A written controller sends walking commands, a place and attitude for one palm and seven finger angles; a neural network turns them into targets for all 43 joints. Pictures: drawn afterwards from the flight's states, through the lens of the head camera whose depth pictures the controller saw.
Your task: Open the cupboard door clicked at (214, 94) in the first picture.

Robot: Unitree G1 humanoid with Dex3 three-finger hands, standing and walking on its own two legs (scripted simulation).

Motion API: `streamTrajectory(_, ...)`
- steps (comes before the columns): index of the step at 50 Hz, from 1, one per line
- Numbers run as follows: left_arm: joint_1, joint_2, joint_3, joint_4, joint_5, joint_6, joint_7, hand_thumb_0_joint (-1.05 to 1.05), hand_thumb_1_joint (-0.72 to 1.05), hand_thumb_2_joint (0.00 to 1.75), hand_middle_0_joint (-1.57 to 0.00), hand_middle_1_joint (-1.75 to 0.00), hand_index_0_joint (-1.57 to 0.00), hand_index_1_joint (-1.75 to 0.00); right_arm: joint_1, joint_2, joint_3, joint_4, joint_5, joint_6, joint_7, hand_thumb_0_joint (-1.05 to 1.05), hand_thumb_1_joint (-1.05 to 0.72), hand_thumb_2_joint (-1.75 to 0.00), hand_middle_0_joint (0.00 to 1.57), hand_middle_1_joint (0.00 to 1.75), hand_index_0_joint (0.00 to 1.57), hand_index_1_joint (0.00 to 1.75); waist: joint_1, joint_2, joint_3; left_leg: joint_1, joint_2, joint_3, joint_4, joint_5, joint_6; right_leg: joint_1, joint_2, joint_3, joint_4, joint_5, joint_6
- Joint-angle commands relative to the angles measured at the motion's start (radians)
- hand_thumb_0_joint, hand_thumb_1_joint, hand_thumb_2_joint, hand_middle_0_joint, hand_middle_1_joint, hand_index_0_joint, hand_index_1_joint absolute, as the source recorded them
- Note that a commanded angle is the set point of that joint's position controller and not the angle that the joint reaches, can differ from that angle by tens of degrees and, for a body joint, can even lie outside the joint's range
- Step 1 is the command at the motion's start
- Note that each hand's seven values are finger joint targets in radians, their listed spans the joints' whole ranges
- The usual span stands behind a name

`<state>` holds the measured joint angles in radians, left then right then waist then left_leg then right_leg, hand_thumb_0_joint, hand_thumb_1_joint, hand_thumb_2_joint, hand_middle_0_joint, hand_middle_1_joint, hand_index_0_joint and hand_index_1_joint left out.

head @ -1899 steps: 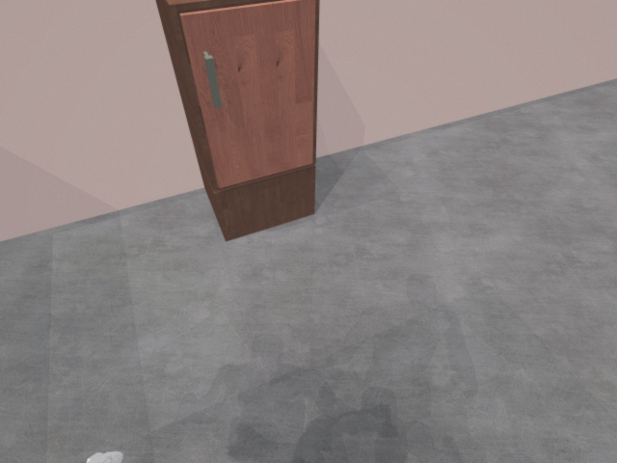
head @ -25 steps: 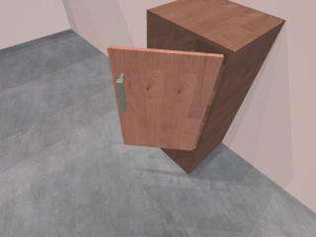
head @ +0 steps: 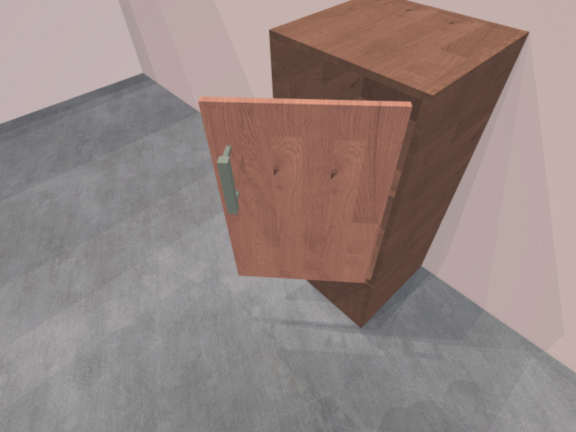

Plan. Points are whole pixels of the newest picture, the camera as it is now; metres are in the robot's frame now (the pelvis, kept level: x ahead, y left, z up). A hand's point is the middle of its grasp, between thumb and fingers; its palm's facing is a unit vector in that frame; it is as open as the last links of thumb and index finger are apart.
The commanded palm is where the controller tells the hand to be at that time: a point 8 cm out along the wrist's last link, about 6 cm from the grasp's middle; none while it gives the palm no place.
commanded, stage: look again from close up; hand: left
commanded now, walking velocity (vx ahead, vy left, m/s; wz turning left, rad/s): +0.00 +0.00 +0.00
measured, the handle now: (230, 180) +0.60 +0.16 -0.02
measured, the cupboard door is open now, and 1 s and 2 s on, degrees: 42 42 42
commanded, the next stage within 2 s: shuffle to correct the standing spot in 0.16 s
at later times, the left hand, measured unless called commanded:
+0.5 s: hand out of the picture +0.00 +0.16 -0.18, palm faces +0.01 -0.98 -0.18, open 7.4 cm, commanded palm none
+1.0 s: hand out of the picture +0.06 +0.17 -0.17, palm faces -0.04 -0.97 -0.24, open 7.4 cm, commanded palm none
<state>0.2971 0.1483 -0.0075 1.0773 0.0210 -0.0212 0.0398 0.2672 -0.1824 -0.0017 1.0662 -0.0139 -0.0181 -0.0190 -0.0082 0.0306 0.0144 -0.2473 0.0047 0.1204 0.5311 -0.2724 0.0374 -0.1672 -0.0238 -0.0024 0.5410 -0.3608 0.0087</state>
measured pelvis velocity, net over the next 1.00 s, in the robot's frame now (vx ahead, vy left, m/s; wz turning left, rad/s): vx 0.01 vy -0.01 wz -0.04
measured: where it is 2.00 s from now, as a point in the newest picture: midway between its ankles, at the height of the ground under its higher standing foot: outside the picture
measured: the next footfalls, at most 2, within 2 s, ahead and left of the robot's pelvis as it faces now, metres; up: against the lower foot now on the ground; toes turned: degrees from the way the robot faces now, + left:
none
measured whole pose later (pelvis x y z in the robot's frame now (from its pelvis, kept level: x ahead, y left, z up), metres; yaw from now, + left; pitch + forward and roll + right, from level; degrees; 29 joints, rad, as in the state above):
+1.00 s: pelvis +0.01 -0.01 +0.00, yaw -2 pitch +0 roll +0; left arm 0.26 0.17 0.01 0.98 0.03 -0.03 0.06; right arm 0.19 -0.18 -0.03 0.98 -0.01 0.00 -0.02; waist -0.02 0.01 0.06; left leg -0.30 0.04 0.09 0.61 -0.31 0.02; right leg -0.19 0.02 -0.02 0.58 -0.37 -0.02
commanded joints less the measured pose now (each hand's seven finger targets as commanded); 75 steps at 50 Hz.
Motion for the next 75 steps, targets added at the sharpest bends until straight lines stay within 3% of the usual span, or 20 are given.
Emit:
streamTrajectory(1, 0.053, 0.112, 0.015, -0.035, -0.004, -0.009, 0.007, 0.00, 0.90, 0.90, -0.20, -0.30, -0.20, -0.30, 0.030, -0.088, -0.014, -0.035, -0.001, -0.018, -0.005, 0.00, -0.90, -0.90, 0.20, 0.30, 0.20, 0.30, 0.005, -0.052, 0.045, 0.055, 0.108, -0.124, -0.116, 0.193, 0.009, -0.088, -0.064, 0.067, -0.104, 0.228, -0.044)
streamTrajectory(13, 0.039, 0.148, 0.019, -0.040, -0.005, -0.007, 0.001, 0.00, 0.90, 0.90, -0.20, -0.30, -0.20, -0.30, -0.017, -0.104, -0.017, -0.021, 0.001, -0.017, -0.006, 0.00, -0.90, -0.90, 0.20, 0.30, 0.20, 0.30, 0.011, -0.044, 0.016, 0.087, 0.110, -0.107, -0.113, 0.200, -0.001, -0.067, -0.073, 0.087, -0.128, 0.294, -0.047)
streamTrajectory(18, 0.063, 0.136, 0.027, -0.035, 0.002, 0.004, -0.013, 0.00, 0.90, 0.90, -0.20, -0.30, -0.20, -0.30, -0.008, -0.093, -0.021, -0.022, -0.008, -0.004, 0.006, 0.00, -0.90, -0.90, 0.20, 0.30, 0.20, 0.30, 0.014, -0.053, 0.098, 0.002, 0.092, -0.096, -0.099, -0.141, 0.004, -0.127, -0.062, 0.113, -0.163, -0.106, -0.075)
streamTrajectory(21, 0.080, 0.140, 0.035, -0.035, 0.004, 0.000, -0.019, 0.00, 0.90, 0.90, -0.20, -0.30, -0.20, -0.30, 0.003, -0.080, -0.023, -0.028, -0.008, -0.006, 0.009, 0.00, -0.90, -0.90, 0.20, 0.30, 0.20, 0.30, 0.013, -0.080, 0.126, -0.025, 0.081, -0.079, -0.057, -0.147, 0.006, -0.138, -0.068, 0.135, -0.173, -0.133, -0.094)
streamTrajectory(26, 0.102, 0.122, 0.042, -0.025, 0.002, -0.009, -0.020, 0.00, 0.90, 0.90, -0.20, -0.30, -0.20, -0.30, 0.047, -0.078, -0.021, -0.014, -0.004, -0.026, 0.002, 0.00, -0.90, -0.90, 0.20, 0.30, 0.20, 0.30, 0.004, -0.039, 0.085, 0.031, 0.103, -0.083, -0.025, 0.049, 0.024, -0.121, -0.052, 0.085, -0.070, 0.089, -0.093)
streamTrajectory(29, 0.108, 0.083, 0.036, -0.014, 0.001, -0.012, -0.006, 0.00, 0.90, 0.90, -0.20, -0.30, -0.20, -0.30, 0.117, -0.106, -0.025, 0.022, -0.003, -0.031, -0.019, 0.00, -0.90, -0.90, 0.20, 0.30, 0.20, 0.30, -0.005, 0.075, -0.010, 0.183, 0.196, -0.152, -0.034, 0.545, 0.067, -0.137, -0.004, -0.023, 0.088, 0.245, -0.054)
streamTrajectory(31, 0.126, 0.066, 0.032, 0.000, -0.004, -0.009, 0.005, 0.00, 0.90, 0.90, -0.20, -0.30, -0.20, -0.30, 0.092, -0.094, -0.022, 0.023, 0.003, -0.025, -0.031, 0.00, -0.90, -0.90, 0.20, 0.30, 0.20, 0.30, 0.016, 0.054, 0.002, 0.179, 0.200, -0.138, -0.003, 0.770, 0.070, -0.106, -0.018, -0.013, 0.036, 0.287, -0.041)
streamTrajectory(36, 0.136, 0.141, 0.047, -0.011, -0.005, -0.008, 0.021, 0.00, 0.90, 0.90, -0.20, -0.30, -0.20, -0.30, 0.043, -0.066, -0.034, -0.006, 0.010, -0.008, -0.036, 0.00, -0.90, -0.90, 0.20, 0.30, 0.20, 0.30, 0.014, -0.084, -0.038, 0.086, 0.104, -0.042, 0.028, 0.531, -0.012, 0.040, -0.109, 0.056, 0.020, 0.927, -0.043)
streamTrajectory(44, 0.066, 0.120, 0.052, -0.074, -0.003, 0.009, 0.019, 0.00, 0.90, 0.90, -0.20, -0.30, -0.20, -0.30, 0.028, -0.061, -0.044, -0.024, 0.001, 0.002, -0.031, 0.00, -0.90, -0.90, 0.20, 0.30, 0.20, 0.30, 0.010, -0.035, -0.053, 0.133, 0.128, -0.061, -0.013, 0.488, -0.002, -0.037, -0.089, 0.060, -0.017, 0.611, -0.041)
streamTrajectory(45, 0.134, 0.148, 0.053, -0.054, 0.002, -0.008, 0.050, 0.00, 0.90, 0.90, -0.20, -0.30, -0.20, -0.30, -0.065, -0.121, -0.060, -0.110, 0.015, 0.002, -0.020, 0.00, -0.90, -0.90, 0.20, 0.30, 0.20, 0.30, 0.029, -0.104, 0.008, 0.061, 0.135, -0.016, 0.214, 0.414, -0.036, -0.100, -0.134, 0.120, -0.123, 0.953, 0.024)
streamTrajectory(46, 0.120, 0.203, 0.068, -0.083, 0.018, -0.023, 0.048, 0.00, 0.90, 0.90, -0.20, -0.30, -0.20, -0.30, -0.042, -0.088, -0.048, -0.162, 0.009, 0.007, -0.010, 0.00, -0.90, -0.90, 0.20, 0.30, 0.20, 0.30, 0.013, -0.146, -0.011, -0.128, 0.044, -0.002, 0.251, 0.133, -0.045, 0.117, -0.189, 0.151, -0.071, 1.298, -0.007)
streamTrajectory(47, 0.109, 0.183, 0.054, -0.112, 0.014, -0.030, 0.041, 0.00, 0.90, 0.90, -0.20, -0.30, -0.20, -0.30, 0.000, -0.031, -0.039, -0.158, 0.007, -0.001, -0.004, 0.00, -0.90, -0.90, 0.20, 0.30, 0.20, 0.30, -0.010, -0.215, -0.107, -0.170, 0.026, -0.034, 0.157, -0.136, -0.019, 0.205, -0.223, 0.154, 0.023, 1.413, -0.074)
streamTrajectory(48, 0.069, 0.167, 0.041, -0.134, 0.008, -0.031, 0.036, 0.00, 0.90, 0.90, -0.20, -0.30, -0.20, -0.30, 0.007, -0.036, -0.041, -0.156, 0.005, -0.001, -0.006, 0.00, -0.90, -0.90, 0.20, 0.30, 0.20, 0.30, -0.023, -0.186, -0.140, -0.122, -0.016, -0.013, 0.074, -0.103, -0.017, 0.231, -0.188, 0.101, 0.090, 1.433, -0.096)
streamTrajectory(49, 0.047, 0.183, 0.044, -0.151, -0.004, -0.031, 0.033, 0.00, 0.90, 0.90, -0.20, -0.30, -0.20, -0.30, 0.057, -0.052, -0.045, -0.138, 0.004, -0.002, -0.005, 0.00, -0.90, -0.90, 0.20, 0.30, 0.20, 0.30, -0.041, -0.148, -0.194, -0.003, -0.010, -0.019, 0.002, 0.081, -0.005, 0.192, -0.163, 0.086, 0.140, 1.308, -0.087)
streamTrajectory(51, 0.006, 0.150, 0.041, -0.181, -0.013, -0.007, 0.029, 0.00, 0.90, 0.90, -0.20, -0.30, -0.20, -0.30, 0.075, -0.110, -0.050, -0.135, -0.003, 0.000, -0.009, 0.00, -0.90, -0.90, 0.20, 0.30, 0.20, 0.30, -0.030, 0.015, -0.177, 0.139, 0.134, -0.138, 0.010, 0.475, 0.043, 0.007, -0.070, 0.026, 0.114, 0.614, -0.054)
streamTrajectory(53, 0.010, 0.116, 0.032, -0.176, -0.006, 0.020, 0.021, 0.00, 0.90, 0.90, -0.20, -0.30, -0.20, -0.30, -0.038, -0.117, -0.038, -0.161, -0.003, 0.010, -0.010, 0.00, -0.90, -0.90, 0.20, 0.30, 0.20, 0.30, 0.025, 0.134, 0.067, -0.049, 0.178, -0.224, -0.088, 0.350, 0.076, -0.071, -0.001, 0.002, 0.004, 0.032, -0.039)
streamTrajectory(55, 0.035, 0.135, 0.024, -0.163, 0.000, 0.019, 0.011, 0.00, 0.90, 0.90, -0.20, -0.30, -0.20, -0.30, -0.071, -0.110, -0.031, -0.189, -0.002, 0.014, -0.001, 0.00, -0.90, -0.90, 0.20, 0.30, 0.20, 0.30, 0.025, 0.045, 0.168, -0.123, 0.110, -0.214, -0.126, 0.010, 0.036, -0.129, -0.025, 0.063, -0.111, 0.005, -0.061)
streamTrajectory(58, -0.003, 0.154, 0.024, -0.176, -0.003, 0.013, 0.002, 0.00, 0.90, 0.90, -0.20, -0.30, -0.20, -0.30, -0.021, -0.119, -0.035, -0.180, -0.007, 0.016, 0.005, 0.00, -0.90, -0.90, 0.20, 0.30, 0.20, 0.30, -0.007, -0.052, 0.083, -0.044, 0.084, -0.191, -0.125, -0.107, 0.013, -0.157, -0.046, 0.090, -0.145, -0.078, -0.065)
streamTrajectory(62, 0.015, 0.155, 0.027, -0.189, 0.001, 0.020, -0.002, 0.00, 0.90, 0.90, -0.20, -0.30, -0.20, -0.30, 0.002, -0.135, -0.039, -0.169, -0.011, 0.017, 0.010, 0.00, -0.90, -0.90, 0.20, 0.30, 0.20, 0.30, -0.004, -0.004, 0.079, -0.090, 0.101, -0.236, -0.210, -0.260, 0.020, -0.169, -0.026, 0.060, -0.128, -0.141, -0.053)
streamTrajectory(75, 0.131, 0.123, 0.016, -0.097, -0.001, 0.007, -0.007, 0.00, 0.90, 0.90, -0.20, -0.30, -0.20, -0.30, 0.048, -0.119, -0.033, -0.088, -0.004, 0.010, 0.008, 0.00, -0.90, -0.90, 0.20, 0.30, 0.20, 0.30, 0.008, -0.042, 0.057, -0.089, 0.092, -0.244, -0.230, -0.229, 0.016, -0.175, -0.044, 0.093, -0.167, -0.147, -0.056)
